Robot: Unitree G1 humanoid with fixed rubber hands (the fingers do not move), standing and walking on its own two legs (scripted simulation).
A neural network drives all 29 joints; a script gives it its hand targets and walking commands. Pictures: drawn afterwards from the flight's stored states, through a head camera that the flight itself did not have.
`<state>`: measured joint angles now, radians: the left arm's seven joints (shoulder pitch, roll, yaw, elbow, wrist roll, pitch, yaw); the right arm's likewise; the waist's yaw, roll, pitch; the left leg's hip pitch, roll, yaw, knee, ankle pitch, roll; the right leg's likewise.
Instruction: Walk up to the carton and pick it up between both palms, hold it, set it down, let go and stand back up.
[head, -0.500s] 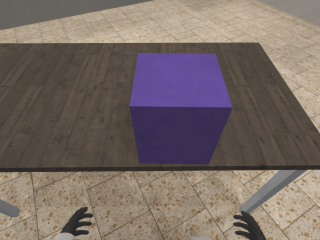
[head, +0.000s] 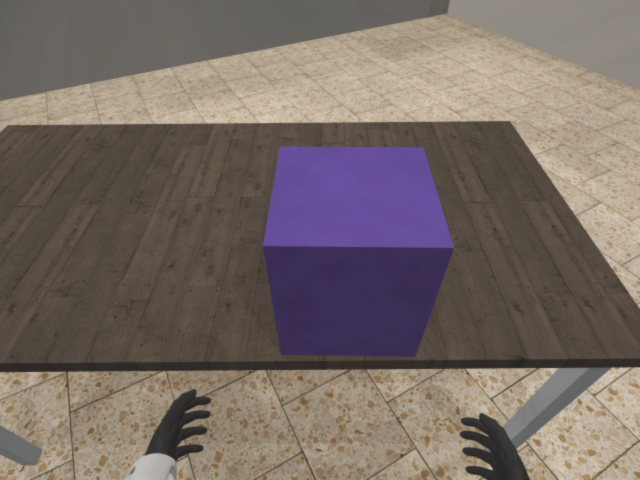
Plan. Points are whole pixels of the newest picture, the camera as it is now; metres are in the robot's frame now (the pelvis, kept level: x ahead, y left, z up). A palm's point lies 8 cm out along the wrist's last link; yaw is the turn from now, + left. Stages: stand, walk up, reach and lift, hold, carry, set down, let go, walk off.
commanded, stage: reach and lift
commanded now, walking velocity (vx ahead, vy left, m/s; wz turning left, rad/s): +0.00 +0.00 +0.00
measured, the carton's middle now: (349, 254) +0.43 -0.03 +0.04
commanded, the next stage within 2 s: none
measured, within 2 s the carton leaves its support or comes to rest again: neither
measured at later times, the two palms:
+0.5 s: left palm (160, 410) +0.23 +0.22 -0.03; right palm (485, 416) +0.21 -0.19 -0.03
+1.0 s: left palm (171, 359) +0.28 +0.21 +0.02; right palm (478, 355) +0.27 -0.19 +0.01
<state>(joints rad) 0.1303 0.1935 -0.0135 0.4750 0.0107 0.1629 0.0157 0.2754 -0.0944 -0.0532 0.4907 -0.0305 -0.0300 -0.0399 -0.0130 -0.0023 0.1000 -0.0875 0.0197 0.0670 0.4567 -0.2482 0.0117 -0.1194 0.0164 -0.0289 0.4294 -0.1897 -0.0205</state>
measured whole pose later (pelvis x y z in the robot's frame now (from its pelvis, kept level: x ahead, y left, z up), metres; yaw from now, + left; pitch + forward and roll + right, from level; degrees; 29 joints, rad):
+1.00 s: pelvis +0.04 +0.01 +0.00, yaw +0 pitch -5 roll -1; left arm 0.06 0.15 -0.04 0.35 -0.09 -0.09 0.09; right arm 0.07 -0.15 0.00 0.47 0.20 -0.21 -0.03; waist 0.01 -0.01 0.03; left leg -0.04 0.01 0.07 0.39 -0.27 0.02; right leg -0.06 0.01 -0.03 0.34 -0.19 -0.01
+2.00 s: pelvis +0.02 +0.01 +0.01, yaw +0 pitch +2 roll -1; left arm -0.58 0.26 0.14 0.32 -0.14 0.54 0.05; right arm -0.56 -0.28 0.02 0.48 0.34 0.28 -0.14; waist -0.02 0.00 -0.03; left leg -0.20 0.03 0.06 0.38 -0.22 0.01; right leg -0.20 0.03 -0.03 0.28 -0.12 -0.01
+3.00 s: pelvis +0.03 +0.00 +0.00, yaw +1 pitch +10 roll -1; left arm -1.07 0.33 0.02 1.18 -0.20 0.16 0.06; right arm -1.07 -0.27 0.00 1.15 0.35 0.15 -0.14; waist -0.04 -0.01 -0.14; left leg -0.38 0.04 0.03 0.43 -0.23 -0.01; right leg -0.36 0.04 -0.06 0.32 -0.14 -0.03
